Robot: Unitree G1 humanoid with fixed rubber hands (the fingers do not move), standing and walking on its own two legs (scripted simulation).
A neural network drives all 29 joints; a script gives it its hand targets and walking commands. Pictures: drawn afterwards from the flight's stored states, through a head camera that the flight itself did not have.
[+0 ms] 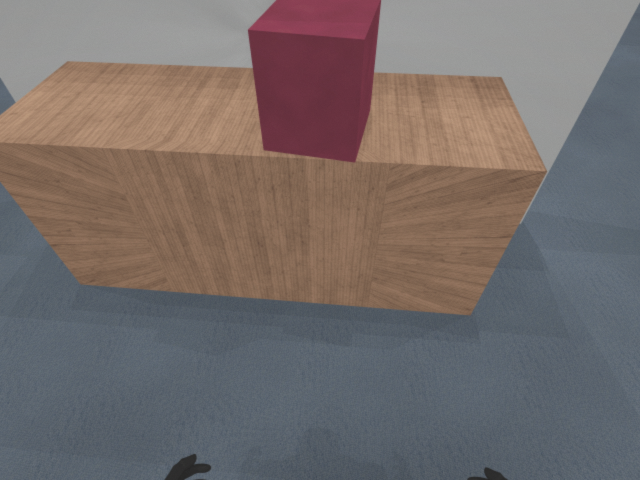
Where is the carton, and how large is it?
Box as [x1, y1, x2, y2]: [248, 0, 380, 162]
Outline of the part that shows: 276,0 248,29 263,148 266,150 354,162 370,106 380,0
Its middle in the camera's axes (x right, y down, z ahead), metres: +0.00 -0.40 +0.95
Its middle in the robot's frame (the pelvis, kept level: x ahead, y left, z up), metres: +1.00 +0.05 +0.04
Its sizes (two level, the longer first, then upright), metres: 0.261 0.238 0.288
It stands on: a pedestal, 0.65 m high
